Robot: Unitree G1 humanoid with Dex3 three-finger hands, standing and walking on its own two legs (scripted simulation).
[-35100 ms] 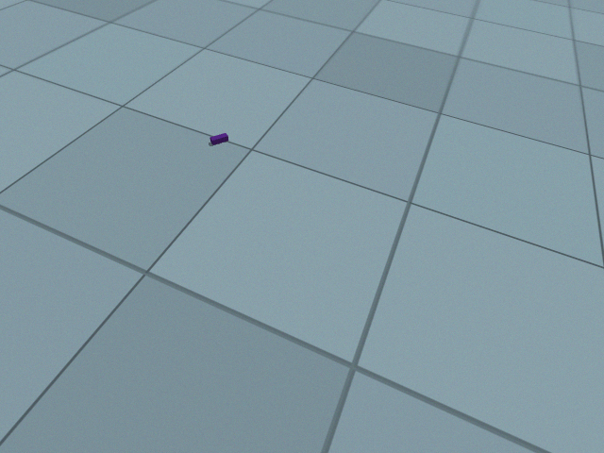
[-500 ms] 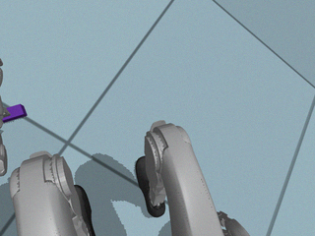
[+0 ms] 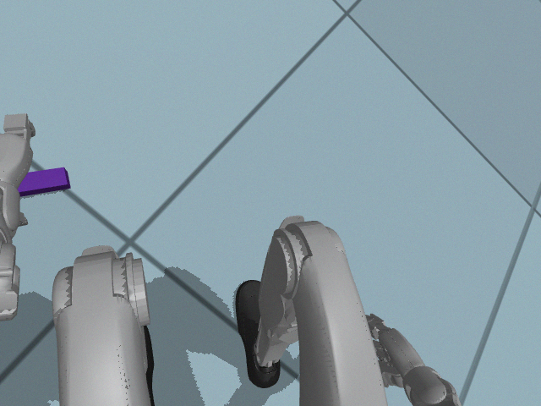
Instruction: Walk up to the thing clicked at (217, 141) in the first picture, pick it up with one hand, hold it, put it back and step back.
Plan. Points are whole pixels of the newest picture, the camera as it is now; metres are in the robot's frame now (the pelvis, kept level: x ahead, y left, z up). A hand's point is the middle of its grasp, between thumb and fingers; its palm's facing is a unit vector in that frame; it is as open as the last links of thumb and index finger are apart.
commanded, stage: rest palm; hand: left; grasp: from above
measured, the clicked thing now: (38, 182) +0.46 +0.27 -0.30
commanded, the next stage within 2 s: close in 1.14 s
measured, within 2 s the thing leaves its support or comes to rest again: neither
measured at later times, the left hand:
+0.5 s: hand (41, 180) +0.45 +0.25 -0.27, palm faces -0.46 -0.13 -0.88, open 14.0 cm
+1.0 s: hand (37, 184) +0.45 +0.26 -0.28, palm faces -0.47 -0.14 -0.87, open 13.7 cm
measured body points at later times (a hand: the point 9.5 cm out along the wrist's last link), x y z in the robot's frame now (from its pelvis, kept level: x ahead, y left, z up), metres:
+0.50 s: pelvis +0.01 +0.00 -0.02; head +0.29 +0.08 +0.32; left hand +0.47 +0.26 -0.22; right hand +0.01 -0.26 -0.09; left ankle +0.07 +0.11 -0.29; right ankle +0.11 -0.12 -0.29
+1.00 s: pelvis +0.00 +0.00 -0.02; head +0.29 +0.10 +0.31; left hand +0.47 +0.27 -0.23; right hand +0.03 -0.25 -0.08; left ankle +0.07 +0.11 -0.29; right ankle +0.11 -0.12 -0.29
